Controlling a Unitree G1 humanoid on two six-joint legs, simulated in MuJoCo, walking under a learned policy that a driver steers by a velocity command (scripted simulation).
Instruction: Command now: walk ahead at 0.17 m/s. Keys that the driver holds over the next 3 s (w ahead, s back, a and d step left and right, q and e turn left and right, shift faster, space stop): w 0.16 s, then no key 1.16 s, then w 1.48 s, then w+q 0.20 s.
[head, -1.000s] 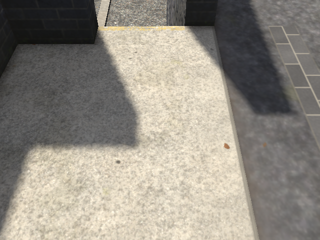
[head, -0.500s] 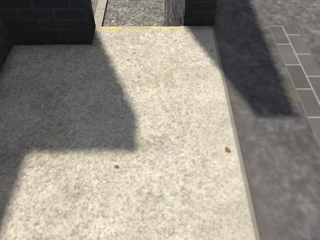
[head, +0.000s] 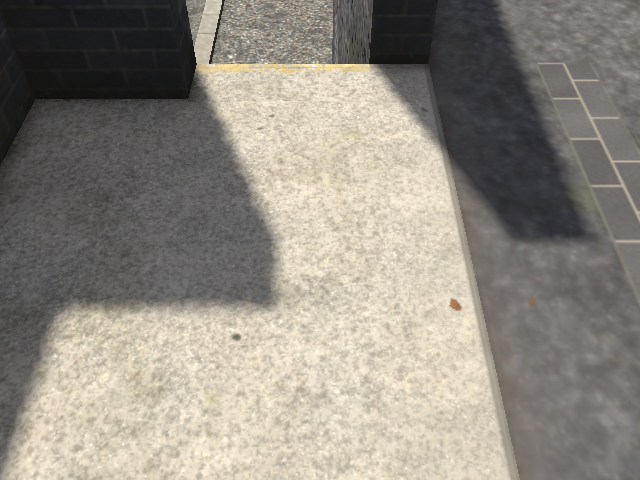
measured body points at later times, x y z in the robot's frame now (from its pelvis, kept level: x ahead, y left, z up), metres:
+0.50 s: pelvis +0.10 +0.07 +0.02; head +0.12 +0.09 +0.47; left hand +0.15 +0.32 -0.14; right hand +0.15 -0.16 -0.12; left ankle +0.08 +0.14 -0.73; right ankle +0.05 -0.08 -0.66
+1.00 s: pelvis +0.13 +0.07 +0.01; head +0.15 +0.07 +0.46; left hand +0.18 +0.31 -0.15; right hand +0.14 -0.17 -0.15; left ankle +0.08 +0.14 -0.73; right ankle +0.16 -0.06 -0.73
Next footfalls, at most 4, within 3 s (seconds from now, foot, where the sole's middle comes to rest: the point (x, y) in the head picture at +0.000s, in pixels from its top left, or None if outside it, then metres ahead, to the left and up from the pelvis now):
0.30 left None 0.12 0.14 -0.77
0.68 right None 0.20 -0.06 -0.77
1.74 right None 0.34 -0.12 -0.77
2.32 left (288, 392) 0.71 0.10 -0.77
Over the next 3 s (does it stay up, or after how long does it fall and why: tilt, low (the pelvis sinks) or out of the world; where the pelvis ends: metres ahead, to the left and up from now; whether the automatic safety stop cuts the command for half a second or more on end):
stays up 0.89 -0.06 0.00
